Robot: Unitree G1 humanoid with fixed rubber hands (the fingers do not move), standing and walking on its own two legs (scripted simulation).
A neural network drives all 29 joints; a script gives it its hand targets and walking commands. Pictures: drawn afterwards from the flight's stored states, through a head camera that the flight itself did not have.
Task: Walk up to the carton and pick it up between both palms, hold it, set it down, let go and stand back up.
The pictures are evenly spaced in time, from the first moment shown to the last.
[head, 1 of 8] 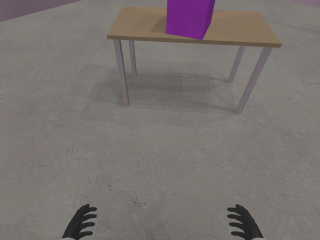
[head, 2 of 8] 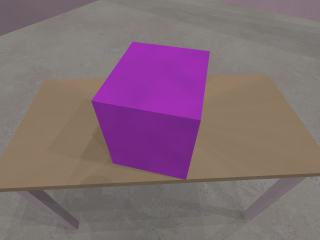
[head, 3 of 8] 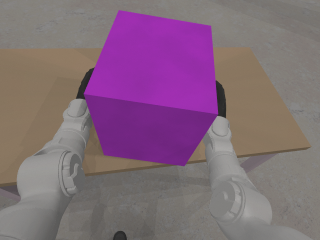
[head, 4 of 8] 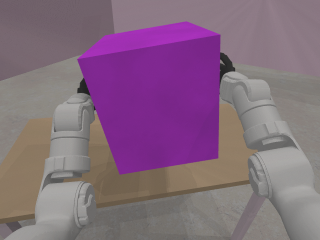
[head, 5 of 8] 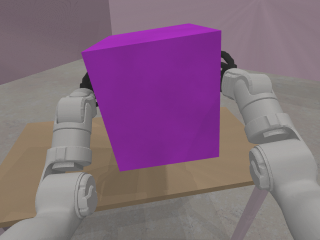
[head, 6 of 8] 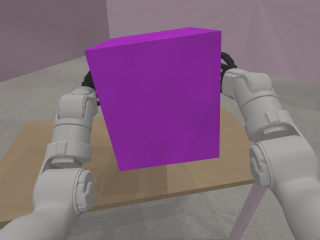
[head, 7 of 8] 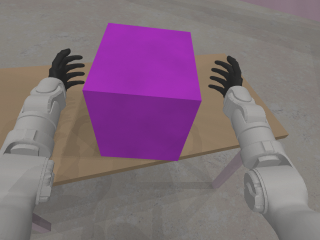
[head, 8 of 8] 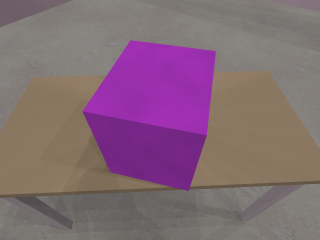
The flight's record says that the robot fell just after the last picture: no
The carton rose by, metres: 0.22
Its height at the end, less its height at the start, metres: +0.00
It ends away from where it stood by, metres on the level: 0.04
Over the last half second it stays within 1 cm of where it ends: yes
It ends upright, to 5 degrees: yes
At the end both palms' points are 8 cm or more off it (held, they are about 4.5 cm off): yes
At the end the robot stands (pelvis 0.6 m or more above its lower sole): yes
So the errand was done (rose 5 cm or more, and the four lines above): yes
